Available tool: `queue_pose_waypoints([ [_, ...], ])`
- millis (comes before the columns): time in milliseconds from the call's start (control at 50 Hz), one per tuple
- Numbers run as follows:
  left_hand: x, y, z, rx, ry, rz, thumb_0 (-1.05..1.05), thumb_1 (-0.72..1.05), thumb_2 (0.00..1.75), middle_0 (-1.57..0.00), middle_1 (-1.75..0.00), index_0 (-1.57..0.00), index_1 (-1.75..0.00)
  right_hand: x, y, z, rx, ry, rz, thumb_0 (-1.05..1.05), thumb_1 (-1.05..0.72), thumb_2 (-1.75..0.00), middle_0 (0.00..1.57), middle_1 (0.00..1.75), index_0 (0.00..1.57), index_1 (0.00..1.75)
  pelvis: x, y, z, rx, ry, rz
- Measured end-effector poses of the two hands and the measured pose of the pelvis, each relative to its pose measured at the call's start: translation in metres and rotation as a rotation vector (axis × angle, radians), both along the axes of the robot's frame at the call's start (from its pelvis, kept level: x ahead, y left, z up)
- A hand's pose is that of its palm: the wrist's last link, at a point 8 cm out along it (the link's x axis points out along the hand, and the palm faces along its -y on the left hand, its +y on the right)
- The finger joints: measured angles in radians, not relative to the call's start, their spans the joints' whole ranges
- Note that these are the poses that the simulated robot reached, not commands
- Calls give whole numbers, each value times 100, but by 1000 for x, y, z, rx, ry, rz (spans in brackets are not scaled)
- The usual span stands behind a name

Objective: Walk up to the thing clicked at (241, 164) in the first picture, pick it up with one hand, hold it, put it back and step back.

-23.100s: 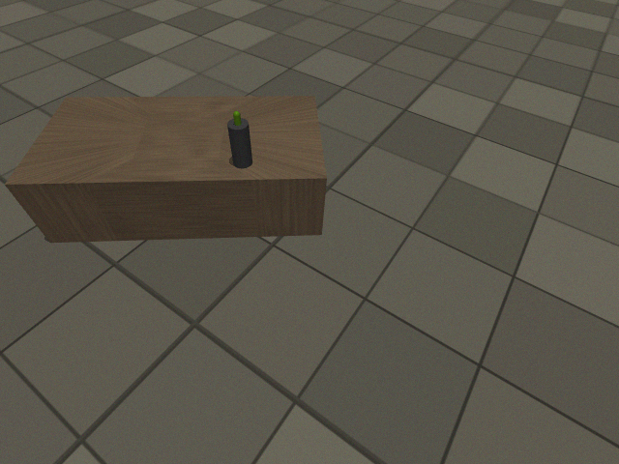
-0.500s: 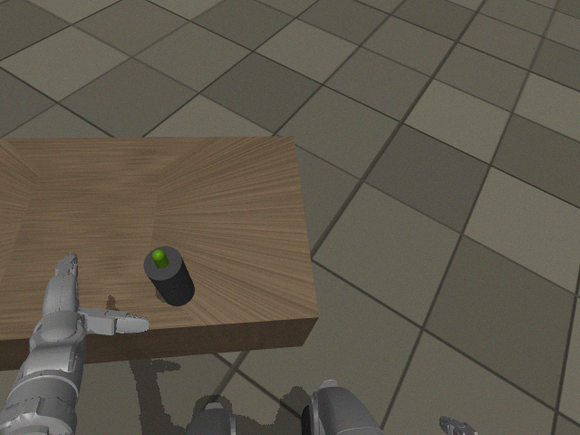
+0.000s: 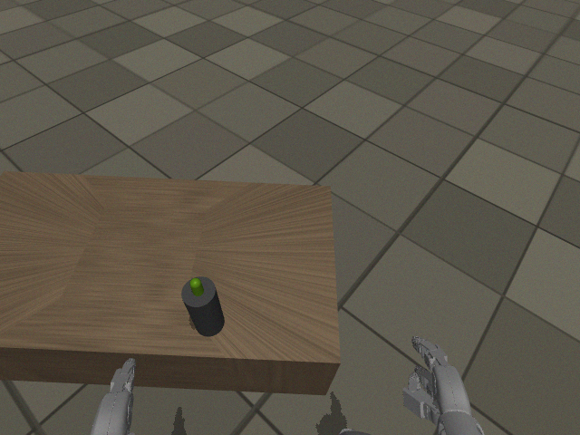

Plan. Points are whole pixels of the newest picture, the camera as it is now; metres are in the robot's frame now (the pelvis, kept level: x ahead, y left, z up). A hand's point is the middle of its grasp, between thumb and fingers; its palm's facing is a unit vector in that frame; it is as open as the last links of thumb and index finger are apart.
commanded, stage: home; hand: left
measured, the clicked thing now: (203, 303) +0.43 +0.20 -0.30
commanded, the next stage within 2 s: stand in 1.88 s
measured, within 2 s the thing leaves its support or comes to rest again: neither
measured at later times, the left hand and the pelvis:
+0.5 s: hand out of the picture +0.13 +0.21 -0.10, palm faces -0.03 -0.94 -0.33, open 17.3 cm; pelvis +0.00 +0.00 +0.01, yaw +0 degrees
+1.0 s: hand out of the picture +0.04 +0.24 -0.11, palm faces +0.02 -0.92 -0.38, open 17.4 cm; pelvis -0.01 -0.01 +0.04, yaw +1 degrees
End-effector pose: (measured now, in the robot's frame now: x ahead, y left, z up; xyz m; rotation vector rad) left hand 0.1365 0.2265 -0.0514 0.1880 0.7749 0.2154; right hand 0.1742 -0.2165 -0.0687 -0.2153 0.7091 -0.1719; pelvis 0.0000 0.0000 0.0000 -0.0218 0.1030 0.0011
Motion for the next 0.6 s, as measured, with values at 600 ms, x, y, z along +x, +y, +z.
queue_pose_waypoints([
  [600, -43, 47, -20, 112, 239, -77, -1, -50, 7, -7, -5, -7, -5, -96, -62, -22, -51, 356, -29, 1, -90, -90, 20, 30, 20, 30, -2, -1, 21, 22, -125, -2],
])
